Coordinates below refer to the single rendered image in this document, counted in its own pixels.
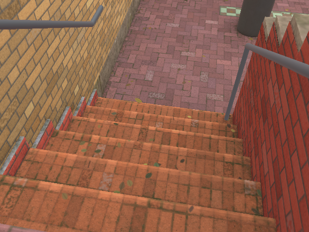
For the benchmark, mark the stairs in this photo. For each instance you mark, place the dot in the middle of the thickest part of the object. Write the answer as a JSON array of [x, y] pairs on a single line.
[[129, 166]]

